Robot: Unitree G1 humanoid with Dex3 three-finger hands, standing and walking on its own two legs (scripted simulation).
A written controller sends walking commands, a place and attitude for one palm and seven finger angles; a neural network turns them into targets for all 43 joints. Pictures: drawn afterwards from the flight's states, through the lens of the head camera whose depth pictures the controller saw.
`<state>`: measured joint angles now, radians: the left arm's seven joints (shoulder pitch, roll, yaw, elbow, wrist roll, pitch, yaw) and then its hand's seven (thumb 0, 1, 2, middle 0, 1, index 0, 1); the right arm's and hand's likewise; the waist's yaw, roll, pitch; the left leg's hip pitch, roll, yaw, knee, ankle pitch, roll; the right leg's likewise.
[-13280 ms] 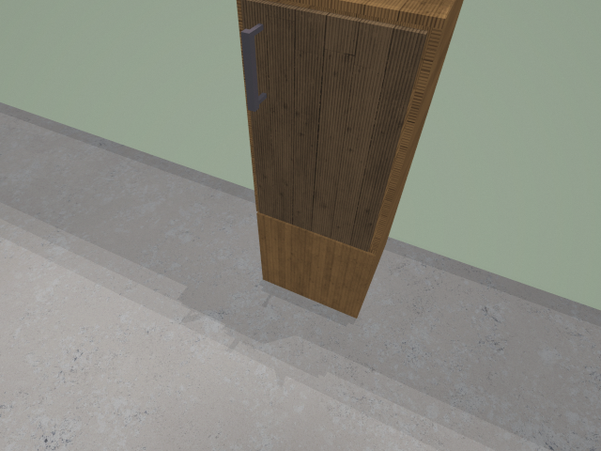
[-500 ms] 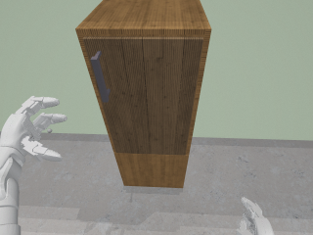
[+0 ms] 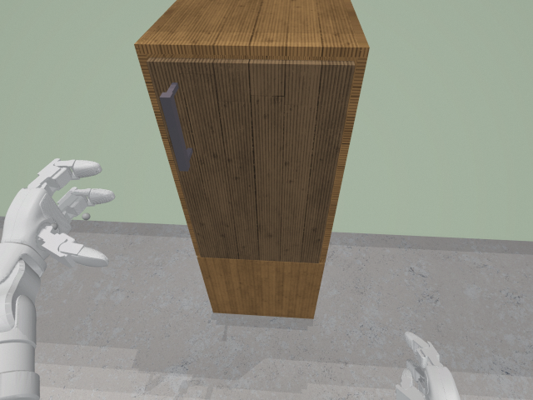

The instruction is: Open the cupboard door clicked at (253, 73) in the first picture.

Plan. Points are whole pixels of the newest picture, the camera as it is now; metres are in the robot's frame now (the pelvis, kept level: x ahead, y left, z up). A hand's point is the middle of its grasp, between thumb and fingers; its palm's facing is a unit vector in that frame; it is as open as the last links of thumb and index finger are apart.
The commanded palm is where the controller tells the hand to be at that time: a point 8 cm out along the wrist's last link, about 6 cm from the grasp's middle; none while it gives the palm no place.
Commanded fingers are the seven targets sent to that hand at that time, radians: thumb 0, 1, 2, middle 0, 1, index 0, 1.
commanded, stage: move the hooked fingers beside the handle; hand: left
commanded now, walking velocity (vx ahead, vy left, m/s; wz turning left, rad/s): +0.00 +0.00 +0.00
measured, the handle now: (179, 129) +0.54 +0.23 +0.14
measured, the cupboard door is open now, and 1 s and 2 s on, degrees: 0 0 0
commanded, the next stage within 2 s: none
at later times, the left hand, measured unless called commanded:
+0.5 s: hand (113, 180) +0.38 +0.28 +0.15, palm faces +0.07 -1.00 +0.00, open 14.0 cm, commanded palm +0.36 +0.32 +0.15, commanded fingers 0.00 -0.50 0.30 -0.30 -1.20 -0.30 -1.20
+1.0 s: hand (128, 156) +0.44 +0.29 +0.14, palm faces +0.07 -1.00 +0.01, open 14.0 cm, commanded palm +0.43 +0.33 +0.14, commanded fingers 0.00 -0.50 0.30 -0.30 -1.20 -0.30 -1.20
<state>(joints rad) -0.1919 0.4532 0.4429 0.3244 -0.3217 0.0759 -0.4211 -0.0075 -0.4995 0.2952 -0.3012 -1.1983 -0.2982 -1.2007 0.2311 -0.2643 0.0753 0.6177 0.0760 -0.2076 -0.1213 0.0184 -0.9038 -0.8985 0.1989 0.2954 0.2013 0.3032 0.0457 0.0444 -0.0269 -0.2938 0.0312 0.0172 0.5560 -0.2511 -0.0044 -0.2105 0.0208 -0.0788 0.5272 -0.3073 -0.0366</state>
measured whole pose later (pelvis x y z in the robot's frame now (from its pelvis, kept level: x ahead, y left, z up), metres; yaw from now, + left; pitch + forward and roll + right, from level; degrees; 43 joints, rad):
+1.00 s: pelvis +0.01 +0.01 -0.01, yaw -1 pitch +8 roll -1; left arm -0.72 0.61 0.45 0.99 -0.19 -0.11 -0.41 -0.01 -0.50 0.30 -0.30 -1.20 -0.30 -1.20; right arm 0.36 -0.30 0.05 0.65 0.06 -0.08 -0.09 0.01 -0.90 -0.90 0.20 0.30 0.20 0.30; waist -0.06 0.02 -0.05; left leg -0.48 0.04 0.03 0.65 -0.30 0.01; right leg -0.39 0.02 -0.06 0.60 -0.33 -0.02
